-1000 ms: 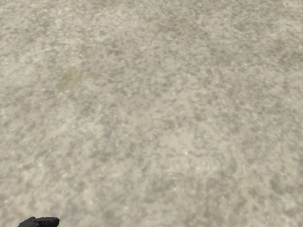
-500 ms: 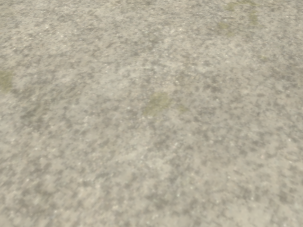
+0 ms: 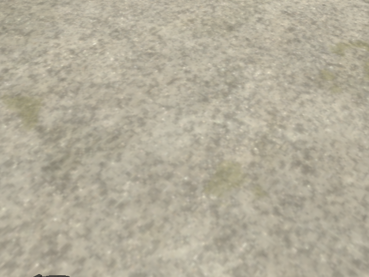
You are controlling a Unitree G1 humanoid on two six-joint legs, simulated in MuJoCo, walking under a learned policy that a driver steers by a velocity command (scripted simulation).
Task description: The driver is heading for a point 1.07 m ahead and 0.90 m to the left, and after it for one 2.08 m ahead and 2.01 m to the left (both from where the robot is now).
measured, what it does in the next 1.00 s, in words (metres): walks ahead, turning left: right foot, then left foot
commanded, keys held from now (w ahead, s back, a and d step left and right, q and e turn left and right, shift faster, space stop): w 0.34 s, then w+q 0.66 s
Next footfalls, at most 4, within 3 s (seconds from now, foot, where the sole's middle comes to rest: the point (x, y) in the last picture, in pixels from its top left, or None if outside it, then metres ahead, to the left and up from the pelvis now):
0.20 right None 0.30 -0.15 -0.78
0.76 left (146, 245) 0.59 0.11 -0.78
1.22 right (171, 169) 0.92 0.01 -0.78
1.74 left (81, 161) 0.97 0.39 -0.78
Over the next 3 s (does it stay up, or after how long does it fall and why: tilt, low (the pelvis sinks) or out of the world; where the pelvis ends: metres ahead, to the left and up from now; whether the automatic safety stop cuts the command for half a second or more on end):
stays up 1.18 0.75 0.00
